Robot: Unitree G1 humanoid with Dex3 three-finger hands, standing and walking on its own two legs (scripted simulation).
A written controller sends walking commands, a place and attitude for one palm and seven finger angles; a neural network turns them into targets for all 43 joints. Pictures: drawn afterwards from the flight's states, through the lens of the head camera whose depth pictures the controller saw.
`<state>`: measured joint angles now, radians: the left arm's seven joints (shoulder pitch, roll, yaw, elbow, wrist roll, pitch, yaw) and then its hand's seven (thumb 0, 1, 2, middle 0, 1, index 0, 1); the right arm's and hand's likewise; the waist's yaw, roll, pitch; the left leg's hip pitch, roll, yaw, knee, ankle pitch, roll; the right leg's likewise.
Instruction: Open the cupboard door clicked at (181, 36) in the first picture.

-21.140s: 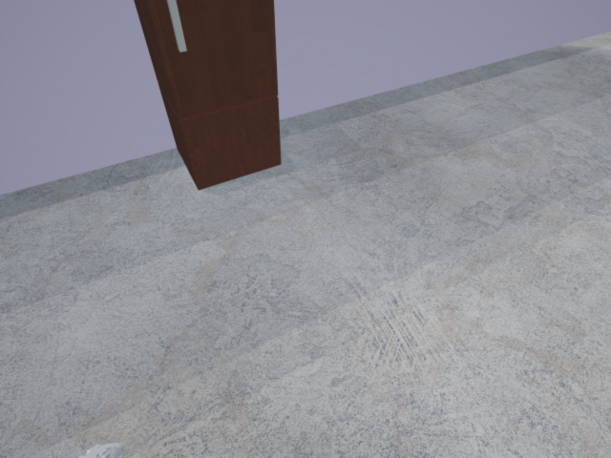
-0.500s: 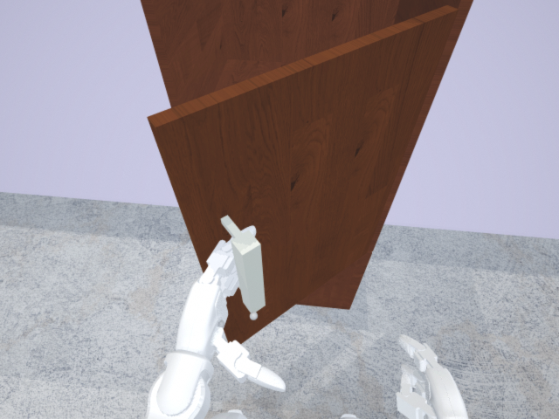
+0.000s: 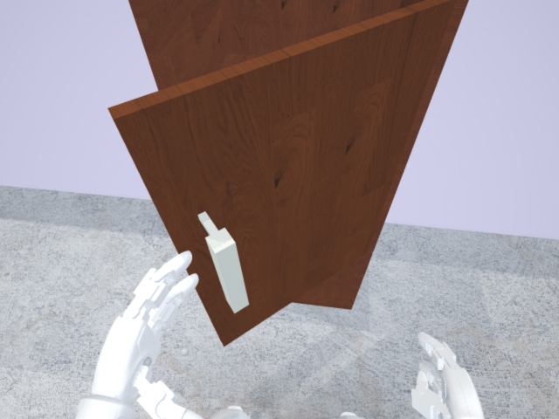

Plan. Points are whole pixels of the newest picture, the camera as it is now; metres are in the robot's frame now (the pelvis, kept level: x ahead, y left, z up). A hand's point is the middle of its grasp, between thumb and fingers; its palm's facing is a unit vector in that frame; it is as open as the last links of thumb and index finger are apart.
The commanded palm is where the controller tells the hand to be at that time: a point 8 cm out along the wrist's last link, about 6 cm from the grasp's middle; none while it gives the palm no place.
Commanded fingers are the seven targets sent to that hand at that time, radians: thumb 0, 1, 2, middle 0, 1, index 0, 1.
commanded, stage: slide the hand sideways off the handle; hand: left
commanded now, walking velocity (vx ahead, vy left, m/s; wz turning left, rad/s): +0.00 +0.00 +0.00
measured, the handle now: (222, 264) +0.31 +0.10 +0.07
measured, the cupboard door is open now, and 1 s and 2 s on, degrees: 42 42 42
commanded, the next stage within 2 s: draw the hand back to the body in 0.22 s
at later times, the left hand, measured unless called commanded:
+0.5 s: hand (137, 357) +0.18 +0.17 +0.09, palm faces -0.10 -0.99 -0.06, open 16.3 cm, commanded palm +0.15 +0.23 +0.10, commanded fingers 0.00 -0.50 0.30 -0.15 -0.30 -0.15 -0.30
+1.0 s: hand (52, 330) +0.19 +0.24 +0.14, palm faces +0.22 -0.92 -0.32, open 15.1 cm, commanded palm +0.15 +0.28 +0.17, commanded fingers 0.00 0.03 0.52 -0.17 -0.30 -0.17 -0.30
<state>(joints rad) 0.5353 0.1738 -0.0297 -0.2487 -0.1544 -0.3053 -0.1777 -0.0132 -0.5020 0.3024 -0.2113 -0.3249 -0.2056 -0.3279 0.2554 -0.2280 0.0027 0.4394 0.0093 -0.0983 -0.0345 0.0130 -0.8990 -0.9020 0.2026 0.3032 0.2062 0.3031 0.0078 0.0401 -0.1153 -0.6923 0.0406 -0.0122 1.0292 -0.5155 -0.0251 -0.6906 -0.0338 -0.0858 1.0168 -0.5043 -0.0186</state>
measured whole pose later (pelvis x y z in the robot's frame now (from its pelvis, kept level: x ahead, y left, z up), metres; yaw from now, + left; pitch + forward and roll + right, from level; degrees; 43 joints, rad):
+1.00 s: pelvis +0.01 +0.03 +0.04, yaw +0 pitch +1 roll -2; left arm 0.59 0.30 0.13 -0.45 -0.06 -0.02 0.05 -0.01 -0.29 0.39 -0.16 -0.30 -0.16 -0.30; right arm 0.25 -0.22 0.06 0.51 0.01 -0.17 -0.10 0.01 -0.90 -0.90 0.20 0.30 0.21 0.30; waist 0.05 0.05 -0.06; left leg -0.36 0.02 0.00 0.75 -0.41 0.02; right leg -0.34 -0.04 -0.08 0.69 -0.37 0.03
